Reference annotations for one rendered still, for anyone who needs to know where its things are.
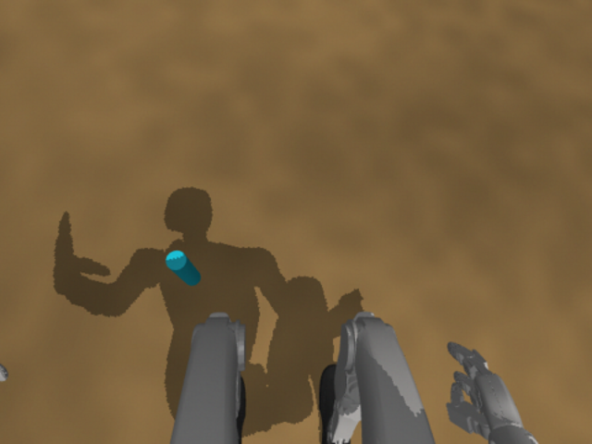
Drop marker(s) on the right robot arm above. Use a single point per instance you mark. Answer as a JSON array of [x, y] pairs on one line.
[[511, 434]]

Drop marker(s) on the can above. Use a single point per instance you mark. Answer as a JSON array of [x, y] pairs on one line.
[[179, 263]]

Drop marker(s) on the right robot foot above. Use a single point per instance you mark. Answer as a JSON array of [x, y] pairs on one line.
[[326, 401]]

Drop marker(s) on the right robot hand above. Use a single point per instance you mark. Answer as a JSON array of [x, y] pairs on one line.
[[492, 404]]

